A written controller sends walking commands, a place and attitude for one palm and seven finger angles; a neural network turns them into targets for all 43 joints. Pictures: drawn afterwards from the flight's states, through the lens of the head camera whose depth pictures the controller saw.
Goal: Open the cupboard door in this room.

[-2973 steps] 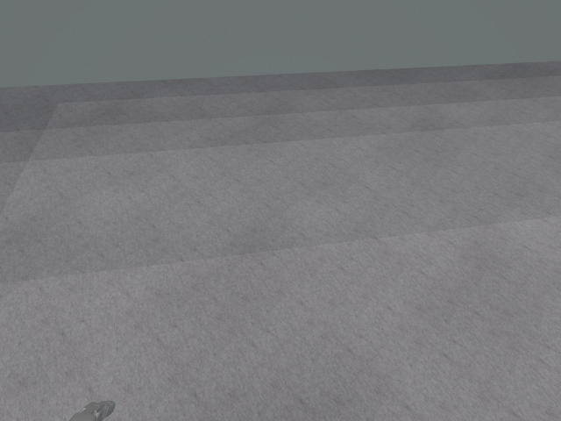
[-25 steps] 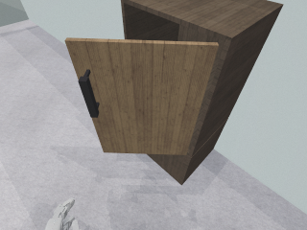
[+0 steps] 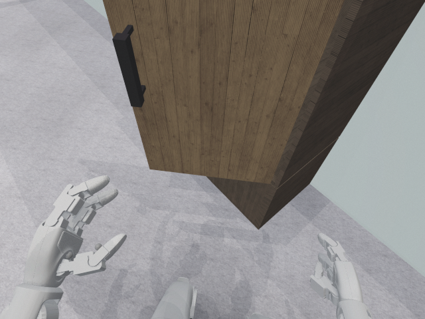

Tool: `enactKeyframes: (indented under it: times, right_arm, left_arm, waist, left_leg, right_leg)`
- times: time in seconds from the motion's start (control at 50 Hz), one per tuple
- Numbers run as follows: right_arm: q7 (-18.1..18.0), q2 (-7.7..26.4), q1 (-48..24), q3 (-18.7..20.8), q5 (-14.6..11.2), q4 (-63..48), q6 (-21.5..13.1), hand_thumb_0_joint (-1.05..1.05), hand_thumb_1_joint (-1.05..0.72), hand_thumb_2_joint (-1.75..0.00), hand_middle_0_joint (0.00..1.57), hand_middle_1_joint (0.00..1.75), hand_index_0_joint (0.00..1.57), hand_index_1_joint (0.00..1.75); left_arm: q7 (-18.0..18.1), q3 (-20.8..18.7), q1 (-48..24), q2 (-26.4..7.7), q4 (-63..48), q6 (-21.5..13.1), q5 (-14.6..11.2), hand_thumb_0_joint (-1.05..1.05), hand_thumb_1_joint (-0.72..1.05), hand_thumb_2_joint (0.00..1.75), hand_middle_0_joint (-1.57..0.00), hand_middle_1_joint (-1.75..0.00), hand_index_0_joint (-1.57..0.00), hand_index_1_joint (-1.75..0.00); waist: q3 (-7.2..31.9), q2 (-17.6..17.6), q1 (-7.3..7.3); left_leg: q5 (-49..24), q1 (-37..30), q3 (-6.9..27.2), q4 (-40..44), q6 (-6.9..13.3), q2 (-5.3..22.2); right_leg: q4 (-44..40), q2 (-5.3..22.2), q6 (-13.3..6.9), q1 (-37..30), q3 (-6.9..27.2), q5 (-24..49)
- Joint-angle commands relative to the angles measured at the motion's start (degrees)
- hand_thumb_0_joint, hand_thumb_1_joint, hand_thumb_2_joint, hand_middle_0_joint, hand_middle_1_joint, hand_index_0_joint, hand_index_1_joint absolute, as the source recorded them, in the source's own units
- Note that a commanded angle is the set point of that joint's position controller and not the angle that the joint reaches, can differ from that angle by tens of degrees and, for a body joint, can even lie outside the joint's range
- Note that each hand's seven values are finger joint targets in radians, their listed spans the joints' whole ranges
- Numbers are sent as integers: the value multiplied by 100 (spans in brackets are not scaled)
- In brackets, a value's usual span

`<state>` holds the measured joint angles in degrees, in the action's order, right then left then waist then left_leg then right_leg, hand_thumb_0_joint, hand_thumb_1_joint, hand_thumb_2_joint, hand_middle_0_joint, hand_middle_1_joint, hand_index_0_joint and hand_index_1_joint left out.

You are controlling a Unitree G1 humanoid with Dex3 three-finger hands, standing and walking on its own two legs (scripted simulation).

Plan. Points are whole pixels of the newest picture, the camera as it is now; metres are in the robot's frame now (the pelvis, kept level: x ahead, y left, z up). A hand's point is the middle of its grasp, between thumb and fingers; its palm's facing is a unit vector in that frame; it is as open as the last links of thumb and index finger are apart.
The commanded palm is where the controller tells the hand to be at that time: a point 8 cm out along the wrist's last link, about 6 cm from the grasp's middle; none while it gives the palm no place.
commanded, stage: raise the hand with hooked fingers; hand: left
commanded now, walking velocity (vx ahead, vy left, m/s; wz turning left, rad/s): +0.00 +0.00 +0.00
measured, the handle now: (133, 68) +0.56 +0.25 +0.15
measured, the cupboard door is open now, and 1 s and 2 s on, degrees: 43 43 43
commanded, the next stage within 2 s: move the hooked fingers beside the handle in 1.48 s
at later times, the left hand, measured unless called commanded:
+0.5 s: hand (75, 202) +0.26 +0.25 +0.11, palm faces -0.03 -1.00 -0.05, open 12.8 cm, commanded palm +0.24 +0.31 +0.13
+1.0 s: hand (35, 148) +0.31 +0.31 +0.17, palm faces +0.04 -1.00 -0.05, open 14.0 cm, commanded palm +0.28 +0.36 +0.17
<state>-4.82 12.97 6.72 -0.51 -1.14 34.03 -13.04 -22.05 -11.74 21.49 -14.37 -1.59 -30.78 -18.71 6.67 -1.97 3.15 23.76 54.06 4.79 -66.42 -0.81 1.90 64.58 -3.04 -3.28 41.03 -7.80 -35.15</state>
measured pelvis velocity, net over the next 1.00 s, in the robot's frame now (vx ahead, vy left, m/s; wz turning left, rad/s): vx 0.01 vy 0.04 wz -0.01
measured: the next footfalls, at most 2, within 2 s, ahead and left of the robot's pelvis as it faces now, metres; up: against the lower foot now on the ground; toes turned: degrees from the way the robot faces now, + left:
none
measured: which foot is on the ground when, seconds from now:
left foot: down 0.00-1.00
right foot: down 0.00-1.00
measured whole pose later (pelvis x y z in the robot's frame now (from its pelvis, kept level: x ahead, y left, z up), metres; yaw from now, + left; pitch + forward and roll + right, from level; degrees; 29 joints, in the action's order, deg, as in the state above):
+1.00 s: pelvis +0.01 +0.04 +0.06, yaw -1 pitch +4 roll -3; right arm -6.8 14.6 14.9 -4.1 -3.2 34.1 -11.6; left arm -24.4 -23.0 -3.7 -25.7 17.4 -7.3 -18.9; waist 2.5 -1.4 0.7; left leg 15.1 31.8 0.0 -43.0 2.7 0.0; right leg 39.9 -0.7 0.5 20.0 -3.3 -23.6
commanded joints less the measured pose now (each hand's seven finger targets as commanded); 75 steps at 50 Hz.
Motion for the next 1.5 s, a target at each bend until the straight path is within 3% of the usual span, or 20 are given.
enactKeyframes:
  times: [0.0,0.02,0.06,0.12,0.16,0.22,0.26,0.34,0.42,0.5,0.6,0.72,0.82,0.88,1.0,1.08,1.16,1.22,1.28,1.48]
  right_arm:
    - [-227,817,71,319,-214,-1078,-93,0,-90,-90,20,30,20,30]
    - [-233,753,-40,319,-214,-1123,-10,0,-90,-90,20,30,20,30]
    - [-215,609,-38,278,-196,-1254,87,0,-90,-90,20,30,20,30]
    - [-160,525,56,298,-136,-1140,63,0,-90,-90,20,30,20,30]
    - [-91,580,235,320,-118,-1028,-5,0,-90,-90,20,30,20,30]
    - [-48,791,472,324,-101,-884,-156,0,-90,-90,20,30,20,30]
    - [-82,903,592,325,-143,-830,-269,0,-90,-90,20,30,20,30]
    - [-184,1004,616,321,-217,-798,-419,0,-90,-90,20,30,20,30]
    - [-204,965,562,266,-187,-794,-427,0,-90,-90,20,30,20,30]
    - [-146,931,477,206,-203,-822,-361,0,-90,-90,20,30,20,30]
    - [-160,1028,537,177,-257,-914,-263,0,-90,-90,20,30,20,30]
    - [-231,1056,503,104,-219,-911,-219,0,-90,-90,20,30,20,30]
    - [-249,1023,503,63,-191,-826,-213,0,-90,-90,20,30,20,30]
    - [-261,1036,491,67,-234,-813,-202,0,-90,-90,20,30,20,30]
    - [-284,1091,535,90,-284,-857,-164,0,-90,-90,20,30,20,30]
    - [-222,1111,577,130,-263,-898,-159,0,-90,-90,20,30,20,30]
    - [-164,1082,615,151,-223,-883,-174,0,-90,-90,20,30,20,30]
    - [-170,1086,674,168,-210,-800,-143,0,-90,-90,20,30,20,30]
    - [-182,1064,638,172,-236,-768,-128,0,-90,-90,20,30,20,30]
    - [-216,1062,601,182,-271,-779,-76,0,-90,-90,20,30,20,30]
  left_arm:
    - [-270,-832,-299,-1415,-326,1286,-215,0,15,58,-25,-78,-25,-78]
    - [-158,-1237,-41,-1604,-94,1620,-311,0,13,57,-25,-80,-25,-80]
    - [195,-1486,-13,-1494,-650,1835,-469,0,8,55,-26,-82,-26,-82]
    - [768,-1742,-68,-1376,-879,1512,-499,0,1,52,-26,-87,-26,-87]
    - [883,-1323,-277,-1097,-835,1118,-297,0,-3,50,-27,-90,-27,-90]
    - [662,-671,-795,-941,-626,676,-55,0,-10,47,-27,-94,-27,-94]
    - [382,-516,-1057,-1006,-443,622,-70,0,-15,45,-27,-98,-27,-98]
    - [120,-927,-1333,-1570,-533,807,-208,0,-24,41,-28,-103,-28,-103]
    - [406,-1576,-1462,-2047,-760,896,-283,0,-34,37,-29,-110,-29,-110]
    - [564,-1343,-1702,-1657,-408,1073,-276,0,-43,33,-29,-115,-29,-115]
    - [161,-943,-2211,-1575,186,1717,-149,0,-50,30,-30,-120,-30,-120]
    - [-41,-1472,-3234,-2269,55,1829,-195,0,-50,30,-30,-120,-30,-120]
    - [-11,-1706,-3641,-2449,220,1663,-194,0,-50,30,-30,-120,-30,-120]
    - [-170,-1509,-3749,-2348,546,1848,-130,0,-50,30,-30,-120,-30,-120]
    - [-467,-1495,-3717,-2379,1170,2289,-218,0,-50,30,-30,-120,-30,-120]
    - [-452,-1637,-3636,-2461,1097,2206,-280,0,-50,30,-30,-120,-30,-120]
    - [-258,-1825,-3751,-2639,646,1888,-224,0,-50,30,-30,-120,-30,-120]
    - [-184,-1909,-3705,-2689,695,1774,-225,0,-50,30,-30,-120,-30,-120]
    - [-237,-1819,-3729,-2564,850,1792,-226,0,-50,30,-30,-120,-30,-120]
    - [-392,-1754,-3760,-2531,1070,1871,-305,0,-50,30,-30,-120,-30,-120]
  waist:
    - [1011,98,-223]
    - [1085,154,-21]
    - [1329,54,95]
    - [1033,256,87]
    - [671,230,-151]
    - [375,53,-472]
    - [534,23,-544]
    - [1005,-220,-379]
    - [1117,-448,-152]
    - [549,-577,-250]
    - [442,-428,-353]
    - [708,-416,-304]
    - [848,-567,-287]
    - [761,-815,-340]
    - [616,-374,-303]
    - [685,-221,-253]
    - [970,-587,-228]
    - [907,-335,-264]
    - [786,-539,-310]
    - [791,-192,-315]
  left_leg:
    - [-441,-1581,-287,1204,343,-129]
    - [-581,-1634,-271,1280,323,-144]
    - [-935,-1964,-282,1498,288,-129]
    - [-1128,-2100,-220,1728,237,-71]
    - [-1060,-2165,-243,1832,239,-55]
    - [-721,-2235,-226,1818,302,-47]
    - [-488,-2315,-206,1910,314,-64]
    - [-501,-2781,-194,2166,334,-67]
    - [-733,-3170,-70,2501,279,-23]
    - [-417,-3271,26,2793,215,6]
    - [-413,-3419,43,2960,230,-5]
    - [-775,-3832,67,3009,228,-40]
    - [-827,-4135,143,3144,191,-32]
    - [-719,-4233,156,3244,189,-22]
    - [-869,-4086,85,3301,237,-77]
    - [-1099,-4049,-8,3226,259,-116]
    - [-1404,-4309,-54,3182,250,-113]
    - [-1478,-4196,-136,3114,289,-117]
    - [-1460,-4158,-215,3078,300,-143]
    - [-1569,-3994,-314,2954,340,-188]
  right_leg:
    - [-2327,355,400,-327,1378,609]
    - [-2345,372,429,-616,1391,791]
    - [-2284,424,478,-942,1191,1487]
    - [-2188,279,444,-845,865,1942]
    - [-2132,182,411,-412,678,1801]
    - [-2161,105,371,32,659,1234]
    - [-2295,136,349,16,717,911]
    - [-2448,164,301,-350,712,966]
    - [-2369,96,214,-656,471,1324]
    - [-2475,62,208,-543,353,1312]
    - [-2717,54,234,-659,369,1464]
    - [-2861,21,177,-940,385,1662]
    - [-2917,22,154,-1049,374,1697]
    - [-3008,44,171,-975,376,1687]
    - [-3196,43,190,-1139,353,1814]
    - [-3207,33,197,-1209,368,1946]
    - [-3148,27,175,-1292,405,2093]
    - [-3190,34,195,-1386,447,2196]
    - [-3216,60,226,-1304,491,2257]
    - [-3254,101,298,-1388,596,2540]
